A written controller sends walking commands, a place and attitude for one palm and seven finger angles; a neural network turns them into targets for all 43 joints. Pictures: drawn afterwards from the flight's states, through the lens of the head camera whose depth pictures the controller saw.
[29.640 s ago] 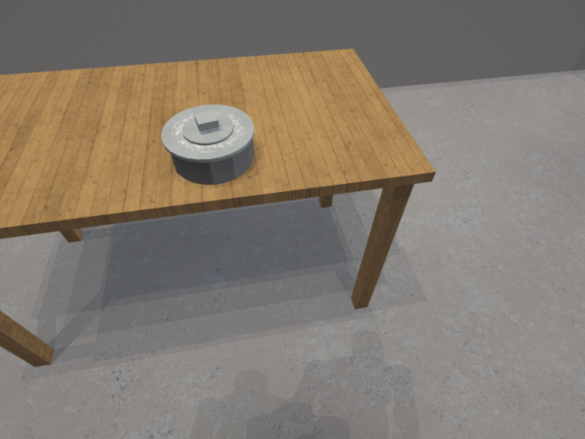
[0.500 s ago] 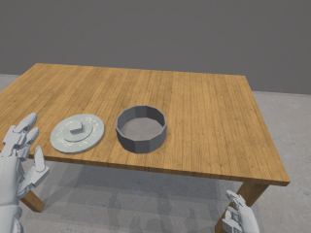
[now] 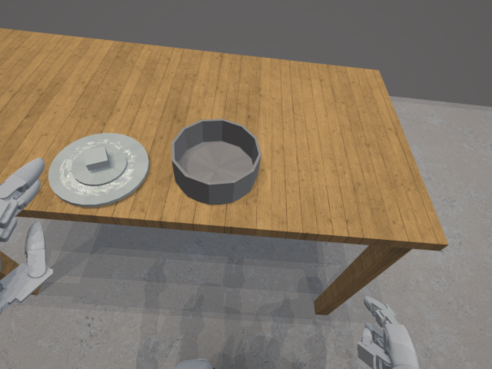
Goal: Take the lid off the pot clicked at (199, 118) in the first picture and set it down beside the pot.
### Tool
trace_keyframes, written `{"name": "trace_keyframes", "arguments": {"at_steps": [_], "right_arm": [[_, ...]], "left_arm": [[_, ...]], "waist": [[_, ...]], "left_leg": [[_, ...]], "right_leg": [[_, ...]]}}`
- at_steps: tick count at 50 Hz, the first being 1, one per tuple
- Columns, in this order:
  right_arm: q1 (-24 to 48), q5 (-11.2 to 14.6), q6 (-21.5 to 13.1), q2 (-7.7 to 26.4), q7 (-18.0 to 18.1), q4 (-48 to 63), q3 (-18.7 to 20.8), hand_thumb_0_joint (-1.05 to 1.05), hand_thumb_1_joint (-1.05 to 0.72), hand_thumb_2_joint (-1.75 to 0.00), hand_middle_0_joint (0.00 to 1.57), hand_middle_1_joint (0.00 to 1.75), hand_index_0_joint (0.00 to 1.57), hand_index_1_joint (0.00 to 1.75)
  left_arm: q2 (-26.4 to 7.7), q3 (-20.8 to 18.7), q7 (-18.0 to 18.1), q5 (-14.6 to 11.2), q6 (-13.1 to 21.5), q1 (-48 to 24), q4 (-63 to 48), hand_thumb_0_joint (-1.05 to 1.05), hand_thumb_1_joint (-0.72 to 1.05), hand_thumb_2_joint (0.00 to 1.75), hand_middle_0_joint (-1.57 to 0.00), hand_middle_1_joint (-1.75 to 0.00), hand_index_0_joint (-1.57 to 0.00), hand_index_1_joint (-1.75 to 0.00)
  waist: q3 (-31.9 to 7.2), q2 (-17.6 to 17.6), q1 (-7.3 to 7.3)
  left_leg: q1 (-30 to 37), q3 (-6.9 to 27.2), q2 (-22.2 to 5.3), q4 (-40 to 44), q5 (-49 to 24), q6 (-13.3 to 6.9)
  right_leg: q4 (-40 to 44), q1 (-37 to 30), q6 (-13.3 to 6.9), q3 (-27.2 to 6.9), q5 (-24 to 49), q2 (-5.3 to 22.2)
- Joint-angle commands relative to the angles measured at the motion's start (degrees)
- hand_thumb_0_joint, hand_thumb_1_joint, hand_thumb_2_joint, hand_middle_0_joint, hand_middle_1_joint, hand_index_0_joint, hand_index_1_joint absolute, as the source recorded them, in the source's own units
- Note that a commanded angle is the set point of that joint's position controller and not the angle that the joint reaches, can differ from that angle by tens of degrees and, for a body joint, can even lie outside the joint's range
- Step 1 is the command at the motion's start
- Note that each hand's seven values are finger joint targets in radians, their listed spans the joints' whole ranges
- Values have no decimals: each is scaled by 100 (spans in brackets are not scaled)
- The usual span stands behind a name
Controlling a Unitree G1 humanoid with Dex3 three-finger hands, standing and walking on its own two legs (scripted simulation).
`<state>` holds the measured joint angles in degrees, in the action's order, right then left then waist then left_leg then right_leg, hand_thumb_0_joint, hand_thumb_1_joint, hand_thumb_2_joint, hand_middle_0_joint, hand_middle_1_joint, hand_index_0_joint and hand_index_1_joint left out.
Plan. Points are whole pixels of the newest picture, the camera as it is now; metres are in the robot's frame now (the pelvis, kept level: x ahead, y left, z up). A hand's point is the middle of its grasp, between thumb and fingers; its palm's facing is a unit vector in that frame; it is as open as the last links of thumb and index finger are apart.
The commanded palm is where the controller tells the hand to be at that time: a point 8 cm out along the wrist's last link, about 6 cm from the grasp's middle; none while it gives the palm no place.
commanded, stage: step back with the hand held close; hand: left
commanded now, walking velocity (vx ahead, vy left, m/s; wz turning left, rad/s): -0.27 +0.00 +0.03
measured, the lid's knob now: (96, 158) +0.48 +0.34 -0.01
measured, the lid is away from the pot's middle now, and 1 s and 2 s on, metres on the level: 0.24 0.24 0.24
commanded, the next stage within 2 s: stop stepping back and stand still in 0.92 s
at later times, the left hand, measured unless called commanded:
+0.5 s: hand (7, 337) +0.13 +0.24 +0.16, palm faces +0.34 -0.84 -0.43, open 7.4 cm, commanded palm +0.06 +0.28 +0.18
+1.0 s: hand out of the picture +0.07 +0.23 +0.16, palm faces +0.23 -0.89 -0.40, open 7.4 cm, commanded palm none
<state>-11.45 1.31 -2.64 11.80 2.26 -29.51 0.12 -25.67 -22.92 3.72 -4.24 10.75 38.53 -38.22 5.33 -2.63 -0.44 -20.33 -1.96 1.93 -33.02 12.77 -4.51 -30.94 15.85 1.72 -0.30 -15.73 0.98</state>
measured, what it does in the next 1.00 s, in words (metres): walks backwards: right foot, then left foot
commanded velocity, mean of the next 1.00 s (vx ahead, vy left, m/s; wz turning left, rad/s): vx -0.36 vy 0.00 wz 0.03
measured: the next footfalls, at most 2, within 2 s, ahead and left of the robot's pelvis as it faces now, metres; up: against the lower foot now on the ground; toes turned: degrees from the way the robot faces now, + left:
right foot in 0.64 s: -0.09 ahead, -0.16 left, +0.00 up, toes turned -2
left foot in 0.86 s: -0.04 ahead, +0.09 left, +0.00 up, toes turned +1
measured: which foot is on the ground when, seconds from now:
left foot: down 0.00-0.68, up 0.70-0.84, down 0.86-1.00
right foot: down 0.00-0.44, up 0.46-0.62, down 0.64-0.86, up 0.88-1.00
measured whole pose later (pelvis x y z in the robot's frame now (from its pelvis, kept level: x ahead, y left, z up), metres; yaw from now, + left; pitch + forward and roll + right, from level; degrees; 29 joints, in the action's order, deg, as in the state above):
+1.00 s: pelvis -0.15 +0.00 +0.00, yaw -2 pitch +1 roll -3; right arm -8.1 0.3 -8.1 8.5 0.6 -31.8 0.3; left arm -26.0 -24.4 6.1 -5.0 13.5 31.9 -39.1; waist 6.3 -5.0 2.1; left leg -23.9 -2.2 -1.5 -34.8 12.0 -2.8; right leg -56.8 29.6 1.6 -2.4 -32.3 -2.8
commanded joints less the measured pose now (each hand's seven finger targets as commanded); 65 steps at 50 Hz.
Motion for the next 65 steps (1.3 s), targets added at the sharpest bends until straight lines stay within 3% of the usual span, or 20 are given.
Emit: {"name": "trace_keyframes", "arguments": {"at_steps": [1,7,12,16,23,30,35,39,41,43,45,50,51,52,53,54,58,60,62,65], "right_arm": [[344,-30,-470,798,51,814,316,0,-90,-90,20,30,20,30],[336,36,-517,834,69,773,306,0,-90,-90,20,30,20,30],[397,46,-463,744,139,870,300,0,-90,-90,20,30,20,30],[375,-19,-509,694,140,800,258,0,-90,-90,20,30,20,30],[395,-31,-779,751,154,877,300,0,-90,-90,20,30,20,30],[222,-85,-821,719,59,549,349,0,-90,-90,20,30,20,30],[306,70,-641,657,104,432,465,0,-90,-90,20,30,20,30],[808,29,-335,283,103,583,110,0,-90,-90,20,30,20,30],[730,87,-371,451,162,595,89,0,-90,-90,20,30,20,30],[690,18,-539,683,143,632,295,0,-90,-90,20,30,20,30],[143,-59,-761,695,-90,394,393,0,-90,-90,20,30,20,30],[199,-21,-811,640,-228,532,528,0,-90,-90,20,30,20,30],[199,-339,-537,1310,-157,-869,624,0,-90,-90,20,30,20,30],[671,164,-626,408,-315,1056,601,0,-90,-90,20,30,20,30],[437,-21,-713,776,-115,790,502,0,-90,-90,20,30,20,30],[138,36,-705,685,-97,799,556,0,-90,-90,20,30,20,30],[448,-9,-566,633,-101,956,306,0,-90,-90,20,30,20,30],[246,-12,-521,606,-38,813,307,0,-90,-90,20,30,20,30],[216,68,-470,657,4,701,376,0,-90,-90,20,30,20,30],[198,123,-443,822,38,559,467,0,-90,-90,20,30,20,30]], "left_arm": [[-632,-783,247,-15,441,-8,-1429,0,90,90,-20,-30,-20,-30],[-472,-614,260,20,356,-313,-830,0,90,90,-20,-30,-20,-30],[-507,-528,324,46,411,-392,-613,0,90,90,-20,-30,-20,-30],[-589,-487,418,54,546,-524,-1020,0,90,90,-20,-30,-20,-30],[-824,-824,488,174,740,-464,-1770,0,90,90,-20,-30,-20,-30],[-477,-545,410,-2,690,-337,-1041,0,90,90,-20,-30,-20,-30],[-597,-243,282,6,785,-779,-642,0,90,90,-20,-30,-20,-30],[-622,-377,288,75,680,-676,-520,0,90,90,-20,-30,-20,-30],[-736,-452,332,12,787,-826,-902,0,90,90,-20,-30,-20,-30],[-884,-613,360,-68,878,-910,-1398,0,90,90,-20,-30,-20,-30],[-808,-622,335,-17,999,-925,-1464,0,90,90,-20,-30,-20,-30],[-661,-789,366,-81,642,7,-2074,0,90,90,-20,-30,-20,-30],[1054,1608,-207,656,-642,-1802,3851,0,90,90,-20,-30,-20,-30],[-1140,-886,209,-47,202,-1577,-3460,0,90,90,-20,-30,-20,-30],[-1405,-1458,419,-117,490,-364,-2352,0,90,90,-20,-30,-20,-30],[-1117,-1121,379,-9,500,407,-1845,0,90,90,-20,-30,-20,-30],[-891,-991,457,34,319,540,-1756,0,90,90,-20,-30,-20,-30],[-798,-817,410,116,322,294,-1177,0,90,90,-20,-30,-20,-30],[-956,-692,378,40,370,-423,-885,0,90,90,-20,-30,-20,-30],[-647,-386,270,-4,305,-782,103,0,90,90,-20,-30,-20,-30]], "waist": [[-1209,1507,-54],[-971,464,32],[-415,-154,122],[-632,2,189],[-1092,2171,80],[-1327,1166,36],[-1153,-1375,238],[-486,-375,236],[-451,214,308],[-728,1847,237],[-1383,1192,209],[-2046,1780,153],[-1395,1667,740],[-2106,1135,45],[-1675,1581,198],[-1654,897,168],[-1112,2056,64],[-989,856,63],[-776,-1307,156],[-298,-1655,290]], "left_leg": [[231,1390,-1482,1214,-851,-216],[-270,1154,-1212,772,554,-15],[-585,894,-692,77,2289,141],[-338,905,-570,-272,1660,153],[-1645,2119,-1841,2267,2733,-289],[132,1469,-1446,1109,940,58],[488,223,-156,-2665,1042,517],[-702,296,-327,-1967,1267,433],[-255,231,-298,251,161,388],[1043,1869,-1901,1213,-4093,-274],[1947,1920,-2225,720,-5352,-563],[1278,1096,-1759,742,-3527,-242],[897,1972,-1690,-283,-4887,-344],[1041,809,-1828,1190,-1553,-77],[205,1320,-1661,1364,-129,-246],[4,1289,-1380,1599,1417,-85],[-1018,963,-1125,1682,2839,137],[-1006,318,-462,93,2393,361],[-893,103,88,-3593,1315,389],[-1065,733,-261,-4489,537,373]], "right_leg": [[-495,-390,-65,130,-541,24],[192,-517,-128,111,307,233],[998,669,-447,-531,-1361,751],[921,792,-594,-693,-574,1008],[-2077,-675,-73,116,-1039,-228],[514,-265,-205,171,-604,-221],[1472,1056,-947,-816,1106,1746],[478,292,-793,-445,3606,1537],[-496,88,-451,-93,3805,1075],[-2169,1320,-74,17,-313,-80],[-2967,1874,-121,-536,-2231,-350],[-2627,1064,19,-299,-1198,-214],[-2800,1784,265,-462,-937,117],[-2450,635,146,-388,-1116,-295],[-2080,430,16,3,-1173,-259],[-2052,299,-43,436,-1085,-529],[-357,-950,-211,675,-815,-368],[932,-1086,-436,384,-482,56],[2174,340,-1012,-1314,17,1691],[1758,1159,-1056,-1382,-135,1771]]}}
